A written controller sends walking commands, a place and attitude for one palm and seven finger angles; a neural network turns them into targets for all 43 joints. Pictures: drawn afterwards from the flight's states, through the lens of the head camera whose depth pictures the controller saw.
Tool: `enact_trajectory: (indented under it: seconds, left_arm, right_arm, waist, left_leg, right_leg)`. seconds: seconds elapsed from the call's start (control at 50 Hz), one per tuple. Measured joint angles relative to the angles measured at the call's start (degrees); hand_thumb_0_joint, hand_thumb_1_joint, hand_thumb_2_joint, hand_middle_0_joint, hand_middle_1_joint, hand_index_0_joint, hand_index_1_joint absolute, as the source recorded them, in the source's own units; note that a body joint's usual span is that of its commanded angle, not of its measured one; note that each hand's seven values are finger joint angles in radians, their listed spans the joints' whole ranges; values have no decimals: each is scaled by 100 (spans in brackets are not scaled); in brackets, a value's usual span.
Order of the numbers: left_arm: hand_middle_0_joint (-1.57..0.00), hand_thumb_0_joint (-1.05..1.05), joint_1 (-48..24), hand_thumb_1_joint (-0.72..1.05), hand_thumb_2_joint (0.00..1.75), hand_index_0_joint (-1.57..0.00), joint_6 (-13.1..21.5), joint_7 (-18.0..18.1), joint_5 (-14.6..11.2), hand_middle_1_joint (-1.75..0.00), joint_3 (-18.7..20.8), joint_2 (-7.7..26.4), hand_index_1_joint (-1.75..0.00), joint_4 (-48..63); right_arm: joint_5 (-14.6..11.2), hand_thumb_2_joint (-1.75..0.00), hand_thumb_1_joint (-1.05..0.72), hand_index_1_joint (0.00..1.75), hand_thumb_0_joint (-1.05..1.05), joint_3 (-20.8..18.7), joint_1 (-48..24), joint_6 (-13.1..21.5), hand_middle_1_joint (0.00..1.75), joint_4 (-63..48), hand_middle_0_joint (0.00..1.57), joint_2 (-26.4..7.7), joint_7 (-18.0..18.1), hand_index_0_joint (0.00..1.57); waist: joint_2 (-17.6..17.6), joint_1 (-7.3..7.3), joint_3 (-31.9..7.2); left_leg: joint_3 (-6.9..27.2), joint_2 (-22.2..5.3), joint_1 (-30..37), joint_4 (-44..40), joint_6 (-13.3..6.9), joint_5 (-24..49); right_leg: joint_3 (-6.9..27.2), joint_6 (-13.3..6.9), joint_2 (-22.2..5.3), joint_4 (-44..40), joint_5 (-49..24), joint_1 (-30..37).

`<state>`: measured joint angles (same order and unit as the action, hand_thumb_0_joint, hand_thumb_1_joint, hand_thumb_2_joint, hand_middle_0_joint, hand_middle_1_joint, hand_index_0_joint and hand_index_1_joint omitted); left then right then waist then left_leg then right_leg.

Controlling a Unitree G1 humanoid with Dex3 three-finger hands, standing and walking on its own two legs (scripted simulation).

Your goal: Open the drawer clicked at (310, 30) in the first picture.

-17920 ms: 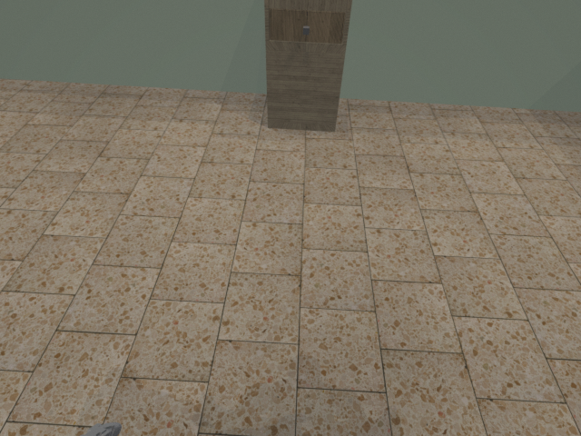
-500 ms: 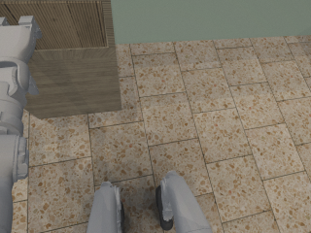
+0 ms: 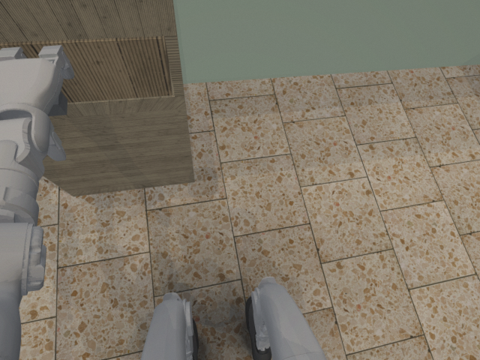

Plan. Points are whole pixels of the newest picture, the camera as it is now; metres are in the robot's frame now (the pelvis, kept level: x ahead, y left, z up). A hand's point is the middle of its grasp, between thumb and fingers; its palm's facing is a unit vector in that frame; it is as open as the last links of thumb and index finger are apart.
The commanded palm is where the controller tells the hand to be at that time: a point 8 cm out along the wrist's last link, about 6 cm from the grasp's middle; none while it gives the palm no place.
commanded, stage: lift the hand off the handle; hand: left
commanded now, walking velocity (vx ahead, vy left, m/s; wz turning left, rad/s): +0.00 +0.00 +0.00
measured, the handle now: (53, 94) +0.58 +0.27 -0.03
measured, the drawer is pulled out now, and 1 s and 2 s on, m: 0.00 0.00 0.00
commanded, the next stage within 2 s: draw the hand back to the body in 1.74 s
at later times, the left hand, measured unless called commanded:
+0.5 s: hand (39, 89) +0.53 +0.25 +0.04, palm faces -0.08 -0.01 -1.00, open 13.8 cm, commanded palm +0.53 +0.24 +0.09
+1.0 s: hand (22, 72) +0.53 +0.26 +0.08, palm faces -0.08 -0.01 -1.00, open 13.8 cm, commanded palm +0.52 +0.25 +0.13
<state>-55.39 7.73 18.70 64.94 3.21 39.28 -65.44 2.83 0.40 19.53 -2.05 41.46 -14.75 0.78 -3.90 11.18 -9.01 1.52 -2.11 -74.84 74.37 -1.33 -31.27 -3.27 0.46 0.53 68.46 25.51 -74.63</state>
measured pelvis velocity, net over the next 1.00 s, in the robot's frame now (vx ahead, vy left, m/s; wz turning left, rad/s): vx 0.03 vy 0.00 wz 0.01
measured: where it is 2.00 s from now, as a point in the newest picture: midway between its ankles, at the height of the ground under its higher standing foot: (225, 353)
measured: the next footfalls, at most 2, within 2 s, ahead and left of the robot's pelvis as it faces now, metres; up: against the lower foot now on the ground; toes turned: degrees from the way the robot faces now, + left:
none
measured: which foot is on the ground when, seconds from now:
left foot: down 0.00-1.00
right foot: down 0.00-1.00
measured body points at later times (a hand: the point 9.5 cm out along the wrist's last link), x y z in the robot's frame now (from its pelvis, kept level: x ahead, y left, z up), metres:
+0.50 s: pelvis +0.02 +0.00 +0.04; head +0.17 +0.02 +0.46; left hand +0.53 +0.25 +0.09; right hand +0.01 -0.27 -0.08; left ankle +0.02 +0.10 -0.61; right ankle +0.05 -0.13 -0.61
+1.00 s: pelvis +0.03 +0.00 +0.06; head +0.16 +0.01 +0.49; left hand +0.53 +0.25 +0.13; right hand +0.01 -0.27 -0.06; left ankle +0.02 +0.10 -0.61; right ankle +0.05 -0.13 -0.61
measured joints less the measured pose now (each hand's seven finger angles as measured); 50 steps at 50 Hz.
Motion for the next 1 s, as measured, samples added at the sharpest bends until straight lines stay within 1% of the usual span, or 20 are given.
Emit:
enact_trajectory:
  seconds: [0.14, 0.28, 0.4, 0.54, 0.66, 0.74, 0.84, 0.9, 1.0]
  left_arm:
    - [-31, 0, 102, -49, 30, -34, -51, 114, -13, -120, 7, -135, -120, 50]
    - [-32, 0, 175, -49, 30, -33, -199, 206, -40, -120, -111, -328, -120, 76]
    - [-31, 0, 184, -49, 30, -33, -340, 173, -67, -120, -203, -424, -120, -31]
    - [-31, 0, 226, -49, 30, -32, -298, 83, -103, -120, -240, -463, -120, -103]
    - [-31, 0, 325, -49, 30, -32, -159, 90, -93, -120, -104, -428, -120, 1]
    - [-32, 0, 413, -49, 30, -32, -158, 145, -88, -120, -44, -419, -120, 56]
    - [-31, 0, 439, -49, 30, -32, -255, 137, -132, -120, -101, -436, -120, 33]
    - [-31, 0, 402, -49, 30, -32, -309, 75, -155, -120, -213, -460, -120, -20]
    - [-32, 0, 337, -49, 30, -32, -254, -45, -171, -120, -296, -499, -120, -8]
  right_arm:
    - [7, -90, -91, 30, 0, -61, -42, -46, 30, 22, 21, -19, -20, 20]
    - [3, -90, -91, 30, 0, -109, -60, -96, 30, 43, 21, -10, -39, 20]
    - [-14, -90, -91, 30, 0, -105, -43, -142, 30, 24, 21, -7, -34, 20]
    - [-34, -90, -91, 30, 0, -98, 22, -166, 30, 23, 21, -9, 6, 20]
    - [-26, -90, -91, 30, 0, -115, 70, -178, 30, 45, 21, -31, 26, 20]
    - [-22, -90, -91, 30, 0, -148, 89, -198, 30, 84, 21, -50, 17, 20]
    - [-47, -90, -91, 30, 0, -177, 96, -222, 30, 117, 21, -58, 14, 20]
    - [-71, -90, -91, 30, 0, -192, 95, -217, 30, 125, 21, -56, 24, 20]
    - [-82, -90, -91, 30, 0, -204, 101, -199, 30, 100, 21, -50, 61, 20]
  waist:
    - [19, -43, -5]
    - [24, -86, -15]
    - [20, -88, -7]
    - [23, -95, 31]
    - [30, -99, 41]
    - [26, -134, 33]
    - [33, -189, 52]
    - [39, -205, 69]
    - [70, -195, 74]
  left_leg:
    - [-31, 9, 246, -232, -13, 48]
    - [-40, 18, 618, -527, -15, 113]
    - [-71, 23, 953, -811, -19, 192]
    - [-125, 27, 1256, -1080, -24, 271]
    - [-163, 21, 1381, -1219, -20, 309]
    - [-183, 15, 1479, -1306, -16, 325]
    - [-187, 21, 1673, -1467, -14, 372]
    - [-170, 32, 1801, -1582, -12, 414]
    - [-156, 46, 1972, -1747, -8, 473]
  right_leg:
    - [30, 21, -4, -230, -49, 242]
    - [37, 31, -6, -532, -112, 623]
    - [66, 35, -6, -801, -187, 946]
    - [117, 38, -5, -1030, -258, 1216]
    - [155, 35, 4, -1143, -294, 1316]
    - [175, 35, 12, -1219, -311, 1402]
    - [178, 33, 9, -1373, -352, 1596]
    - [161, 32, 0, -1494, -386, 1737]
    - [147, 30, -11, -1662, -436, 1919]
